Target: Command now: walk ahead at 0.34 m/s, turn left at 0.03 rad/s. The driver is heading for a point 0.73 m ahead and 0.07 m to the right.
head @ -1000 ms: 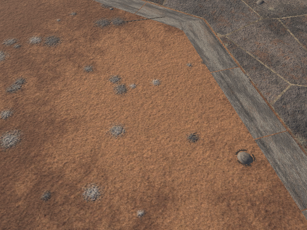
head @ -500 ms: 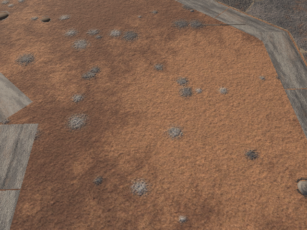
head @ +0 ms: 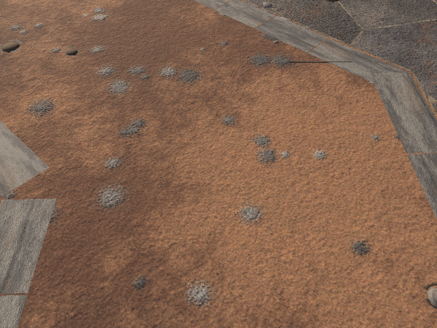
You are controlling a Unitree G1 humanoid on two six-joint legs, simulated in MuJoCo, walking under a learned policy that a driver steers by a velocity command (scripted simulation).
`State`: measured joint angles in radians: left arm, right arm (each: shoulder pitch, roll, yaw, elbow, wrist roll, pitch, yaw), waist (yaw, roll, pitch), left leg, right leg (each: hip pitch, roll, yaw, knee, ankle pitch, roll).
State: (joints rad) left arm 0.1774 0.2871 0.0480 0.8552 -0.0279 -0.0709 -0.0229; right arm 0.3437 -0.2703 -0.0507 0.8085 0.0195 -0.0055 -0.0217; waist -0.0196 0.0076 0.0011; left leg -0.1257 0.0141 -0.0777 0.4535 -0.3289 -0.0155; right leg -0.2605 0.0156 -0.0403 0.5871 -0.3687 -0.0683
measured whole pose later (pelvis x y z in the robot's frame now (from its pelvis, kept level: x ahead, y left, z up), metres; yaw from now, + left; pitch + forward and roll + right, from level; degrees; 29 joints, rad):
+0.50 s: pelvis +0.22 +0.04 -0.02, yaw -1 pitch +2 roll +0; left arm 0.44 0.30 0.04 0.94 -0.01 -0.04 0.01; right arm 0.01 -0.27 -0.04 0.64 0.01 -0.09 0.04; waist 0.08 0.00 0.05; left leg -0.51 0.00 0.04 0.56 -0.07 0.06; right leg 0.06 -0.03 0.01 0.54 -0.49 0.00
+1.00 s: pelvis +0.51 +0.02 -0.01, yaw -3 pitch +2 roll +2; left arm 0.05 0.27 0.02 0.74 -0.02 -0.08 -0.06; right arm 0.37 -0.30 -0.06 0.88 0.01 -0.06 0.00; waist -0.07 -0.03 0.02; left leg 0.11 -0.04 0.07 0.24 -0.38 0.01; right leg -0.54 -0.04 -0.01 0.51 -0.02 -0.06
